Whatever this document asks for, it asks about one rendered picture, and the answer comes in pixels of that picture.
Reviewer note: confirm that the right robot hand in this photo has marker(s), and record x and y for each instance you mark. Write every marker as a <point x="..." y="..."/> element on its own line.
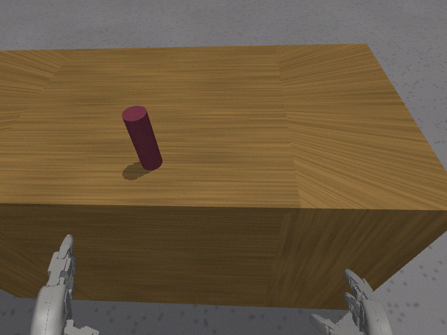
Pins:
<point x="367" y="312"/>

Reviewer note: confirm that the left robot hand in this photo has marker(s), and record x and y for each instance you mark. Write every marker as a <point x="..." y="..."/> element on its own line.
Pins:
<point x="52" y="313"/>

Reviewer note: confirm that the can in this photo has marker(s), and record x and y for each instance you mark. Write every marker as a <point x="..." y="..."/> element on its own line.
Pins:
<point x="140" y="130"/>

